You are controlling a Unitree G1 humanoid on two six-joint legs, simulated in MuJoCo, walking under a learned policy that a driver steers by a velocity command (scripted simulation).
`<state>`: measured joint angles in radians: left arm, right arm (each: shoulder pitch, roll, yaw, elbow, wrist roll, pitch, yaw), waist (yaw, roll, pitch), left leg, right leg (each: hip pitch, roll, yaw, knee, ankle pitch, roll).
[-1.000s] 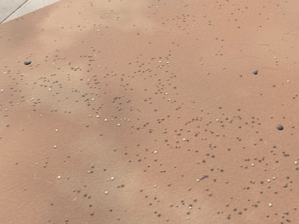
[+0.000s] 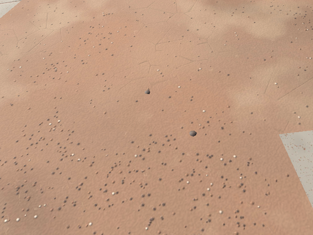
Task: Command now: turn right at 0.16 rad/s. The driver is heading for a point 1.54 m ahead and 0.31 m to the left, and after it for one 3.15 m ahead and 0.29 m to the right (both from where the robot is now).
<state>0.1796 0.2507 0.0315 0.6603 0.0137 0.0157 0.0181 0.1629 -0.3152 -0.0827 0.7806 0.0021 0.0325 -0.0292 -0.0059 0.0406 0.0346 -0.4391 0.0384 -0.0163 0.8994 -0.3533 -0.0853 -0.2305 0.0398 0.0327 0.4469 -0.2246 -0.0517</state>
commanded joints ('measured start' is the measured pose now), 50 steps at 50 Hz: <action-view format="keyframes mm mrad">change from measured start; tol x16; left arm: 1 -10 163 44 -38 1 -8 1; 50 -136 120 51 25 -40 -89 -23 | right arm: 1 -57 -55 -1 -73 2 -16 6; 25 56 -71 -19 -102 20 18 52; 28 92 -283 -68 -157 -8 3 31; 50 122 -152 -14 -56 4 -93 20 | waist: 1 35 -183 -81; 9 31 73 -70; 25 -31 -161 -92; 28 -10 304 -74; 32 5 26 -98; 50 -84 63 10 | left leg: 1 49 16 -11 -155 -33 1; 4 183 13 7 -364 72 15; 7 293 80 -83 -448 526 72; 16 -9 -6 -107 -257 213 106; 20 -99 38 -26 93 -249 78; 26 256 -59 104 -346 125 116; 28 416 330 -570 -550 680 389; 35 312 171 -257 -553 579 304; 40 394 170 -358 -723 -98 304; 50 408 208 -293 -775 -55 313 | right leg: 1 94 -247 209 -104 305 -177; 15 99 -141 39 7 31 -54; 19 75 -441 250 -109 266 -228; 23 33 -369 58 -68 361 -143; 26 -35 -284 -98 109 201 -46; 28 -462 -39 -155 609 -476 132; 30 -464 -57 46 806 -421 111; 37 -347 -88 28 602 -69 130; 50 -375 -117 -7 193 14 75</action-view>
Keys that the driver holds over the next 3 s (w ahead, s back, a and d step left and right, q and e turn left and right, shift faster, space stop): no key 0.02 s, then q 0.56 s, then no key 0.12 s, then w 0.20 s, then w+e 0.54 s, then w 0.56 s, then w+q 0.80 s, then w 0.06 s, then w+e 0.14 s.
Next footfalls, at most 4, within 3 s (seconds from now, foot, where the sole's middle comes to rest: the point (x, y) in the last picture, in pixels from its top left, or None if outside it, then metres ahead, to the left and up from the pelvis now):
0.12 left None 0.01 0.16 -0.78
1.22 right None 0.24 -0.02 -0.78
1.70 left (129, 217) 0.56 0.20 -0.78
2.18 right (182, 159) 0.84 -0.05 -0.78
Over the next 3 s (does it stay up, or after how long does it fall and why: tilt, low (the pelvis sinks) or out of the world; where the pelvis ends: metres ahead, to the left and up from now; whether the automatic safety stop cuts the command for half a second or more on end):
stays up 1.07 0.20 0.00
